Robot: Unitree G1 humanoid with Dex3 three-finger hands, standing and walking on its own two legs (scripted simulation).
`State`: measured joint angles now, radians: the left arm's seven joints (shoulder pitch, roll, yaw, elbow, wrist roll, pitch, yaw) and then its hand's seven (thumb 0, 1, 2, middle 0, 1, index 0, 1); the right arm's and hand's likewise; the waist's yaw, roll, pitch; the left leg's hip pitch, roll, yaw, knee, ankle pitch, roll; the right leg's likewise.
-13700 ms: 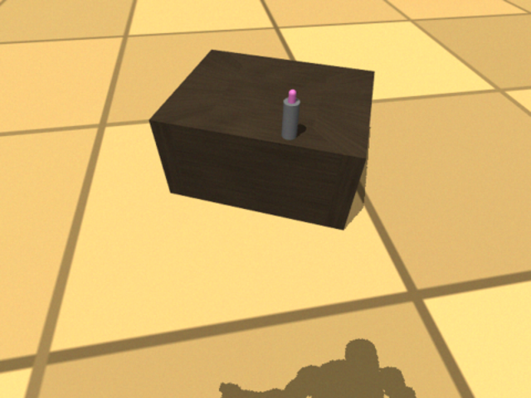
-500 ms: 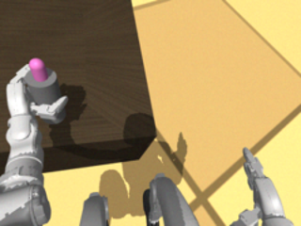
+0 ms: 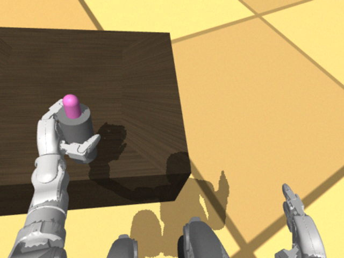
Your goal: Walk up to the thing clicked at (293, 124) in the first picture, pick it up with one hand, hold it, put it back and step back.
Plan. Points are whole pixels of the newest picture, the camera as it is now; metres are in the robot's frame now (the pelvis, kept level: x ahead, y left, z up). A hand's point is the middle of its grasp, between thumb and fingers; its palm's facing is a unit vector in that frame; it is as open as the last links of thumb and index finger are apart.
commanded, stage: lift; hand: left
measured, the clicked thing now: (78, 129) +0.42 +0.18 +0.02
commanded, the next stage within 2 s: hold in 0.76 s
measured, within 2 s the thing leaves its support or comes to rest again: neither
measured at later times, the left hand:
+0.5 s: hand (75, 138) +0.37 +0.17 +0.07, palm faces +0.12 -0.99 -0.01, open 9.4 cm
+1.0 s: hand (71, 137) +0.36 +0.17 +0.09, palm faces +0.13 -0.99 +0.00, open 9.4 cm
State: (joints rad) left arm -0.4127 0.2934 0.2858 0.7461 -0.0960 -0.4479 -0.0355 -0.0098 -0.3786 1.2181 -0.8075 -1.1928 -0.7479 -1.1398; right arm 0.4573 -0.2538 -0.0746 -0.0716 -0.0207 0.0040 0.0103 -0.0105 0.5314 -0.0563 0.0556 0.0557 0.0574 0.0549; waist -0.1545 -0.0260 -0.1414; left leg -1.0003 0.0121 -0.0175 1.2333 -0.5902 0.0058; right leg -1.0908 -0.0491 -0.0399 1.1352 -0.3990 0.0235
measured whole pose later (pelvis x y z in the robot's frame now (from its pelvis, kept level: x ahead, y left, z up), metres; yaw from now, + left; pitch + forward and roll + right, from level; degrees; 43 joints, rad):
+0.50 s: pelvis +0.01 +0.00 +0.04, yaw +0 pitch +14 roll +0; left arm -0.19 0.21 0.17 0.48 -0.14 -0.34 -0.01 -0.01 -0.37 1.22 -0.80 -1.20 -0.74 -1.15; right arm 0.45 -0.23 -0.07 0.06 0.01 0.02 -0.03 -0.01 0.55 -0.05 0.05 0.06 0.06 0.05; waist -0.06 -0.03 -0.11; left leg -0.73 0.00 0.00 1.02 -0.53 0.00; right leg -0.84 -0.05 -0.02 0.97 -0.36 0.02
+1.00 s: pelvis +0.02 +0.00 +0.05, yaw +0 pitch +11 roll +0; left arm -0.11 0.19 0.14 0.36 -0.15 -0.27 0.00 -0.01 -0.37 1.22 -0.80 -1.20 -0.74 -1.15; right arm 0.42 -0.22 -0.06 0.14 0.02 0.02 -0.04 -0.01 0.54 -0.05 0.05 0.06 0.05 0.05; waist -0.03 -0.02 -0.10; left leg -0.62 0.00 0.01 0.94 -0.51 0.01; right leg -0.73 -0.05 -0.02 0.89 -0.35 0.03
